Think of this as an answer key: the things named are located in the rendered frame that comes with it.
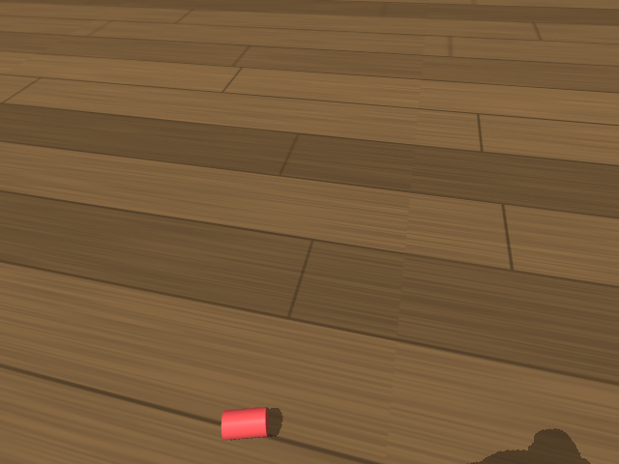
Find can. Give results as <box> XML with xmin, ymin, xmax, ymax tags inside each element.
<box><xmin>221</xmin><ymin>407</ymin><xmax>269</xmax><ymax>440</ymax></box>

